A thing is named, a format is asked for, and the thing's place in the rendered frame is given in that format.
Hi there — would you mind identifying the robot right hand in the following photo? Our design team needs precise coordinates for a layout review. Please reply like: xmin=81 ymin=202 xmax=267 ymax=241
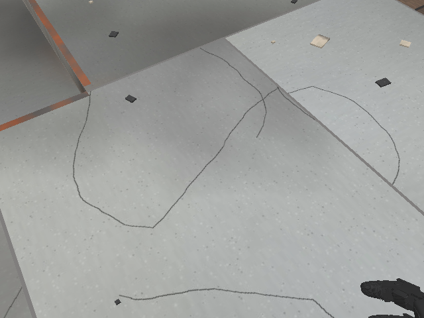
xmin=360 ymin=278 xmax=424 ymax=318

